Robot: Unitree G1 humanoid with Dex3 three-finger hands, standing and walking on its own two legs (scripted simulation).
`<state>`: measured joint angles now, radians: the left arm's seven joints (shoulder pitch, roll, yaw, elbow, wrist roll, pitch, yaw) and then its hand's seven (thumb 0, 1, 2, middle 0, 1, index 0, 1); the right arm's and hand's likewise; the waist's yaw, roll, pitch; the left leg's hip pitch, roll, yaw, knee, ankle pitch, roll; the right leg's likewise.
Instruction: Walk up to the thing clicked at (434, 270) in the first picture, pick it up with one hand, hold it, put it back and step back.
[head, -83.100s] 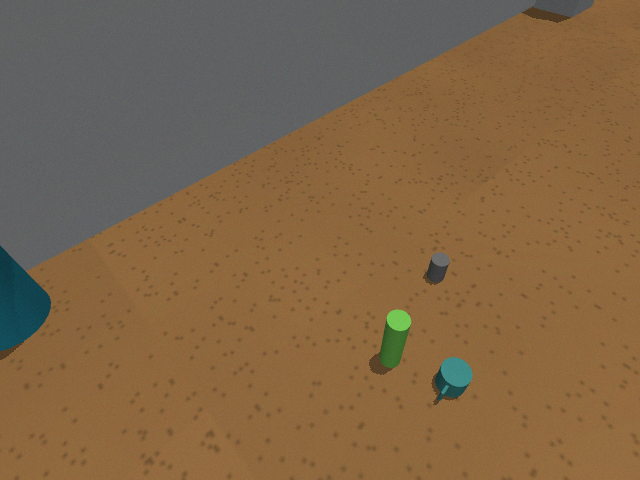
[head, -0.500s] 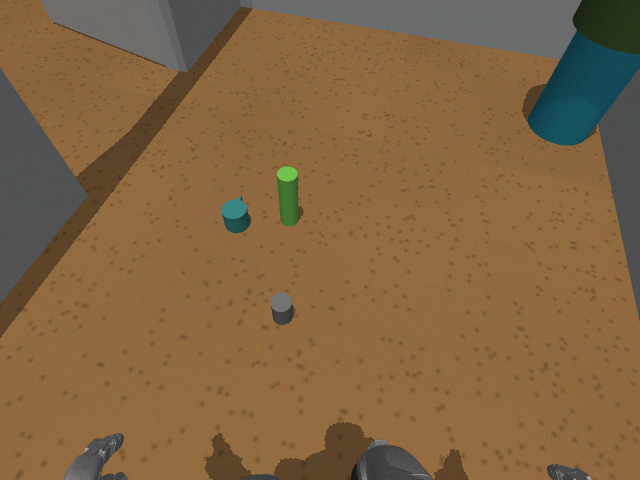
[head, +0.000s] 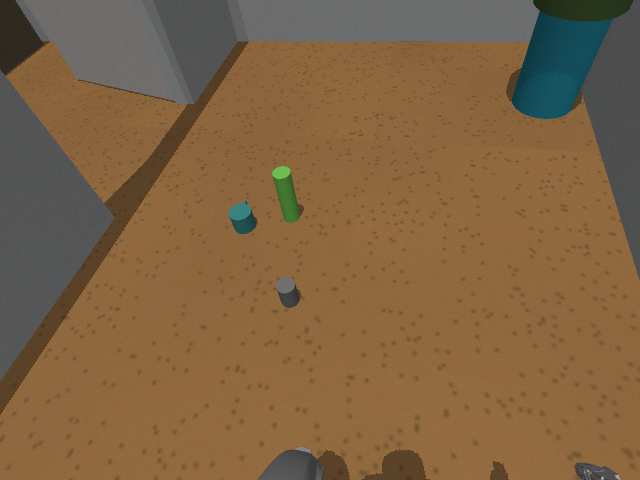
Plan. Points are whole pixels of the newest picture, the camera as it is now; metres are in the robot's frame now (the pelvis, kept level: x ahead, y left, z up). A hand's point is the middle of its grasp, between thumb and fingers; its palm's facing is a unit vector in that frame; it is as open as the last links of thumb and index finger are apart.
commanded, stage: step back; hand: left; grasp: from above
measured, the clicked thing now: (288, 292) +0.79 +0.23 -0.71
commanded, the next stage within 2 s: stand in 1.74 s
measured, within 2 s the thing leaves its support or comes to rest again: neither
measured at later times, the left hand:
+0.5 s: hand out of the picture -0.10 +0.25 -0.15, palm faces +0.09 -0.92 -0.37, open 7.4 cm
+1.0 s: hand out of the picture -0.24 +0.26 -0.14, palm faces +0.12 -0.89 -0.44, open 7.4 cm
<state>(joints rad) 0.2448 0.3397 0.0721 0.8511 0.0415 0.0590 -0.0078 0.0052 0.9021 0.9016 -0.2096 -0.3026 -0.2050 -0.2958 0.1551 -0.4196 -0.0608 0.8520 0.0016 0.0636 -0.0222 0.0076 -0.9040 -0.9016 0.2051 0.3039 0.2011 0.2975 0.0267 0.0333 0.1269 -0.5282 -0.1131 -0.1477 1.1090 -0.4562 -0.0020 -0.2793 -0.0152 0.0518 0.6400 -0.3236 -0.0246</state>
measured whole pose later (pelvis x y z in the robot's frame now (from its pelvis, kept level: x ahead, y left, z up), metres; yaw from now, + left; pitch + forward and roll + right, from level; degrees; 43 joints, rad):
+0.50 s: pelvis -0.18 -0.02 +0.00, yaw +4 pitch -2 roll -1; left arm 0.17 0.39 0.07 0.84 0.01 0.06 0.01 0.00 0.90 0.90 -0.21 -0.30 -0.20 -0.30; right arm 0.14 -0.38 -0.04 0.84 -0.04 0.05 0.00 0.01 -0.90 -0.90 0.21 0.30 0.20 0.30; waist 0.02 -0.02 0.14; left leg -0.33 0.02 -0.01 0.58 -0.22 0.02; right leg -0.39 0.07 0.10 1.09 -0.50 0.01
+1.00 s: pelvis -0.26 -0.03 +0.00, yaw +6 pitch -3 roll +3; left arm 0.24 0.40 0.07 0.94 0.03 0.00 0.00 0.00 0.90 0.90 -0.21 -0.30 -0.20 -0.30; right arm 0.23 -0.36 -0.06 0.99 -0.04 0.01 0.03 0.01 -0.90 -0.90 0.20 0.30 0.20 0.30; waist 0.03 -0.03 0.09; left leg -0.22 -0.05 -0.01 0.56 -0.29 0.00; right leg -0.29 -0.08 0.01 0.73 -0.41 -0.02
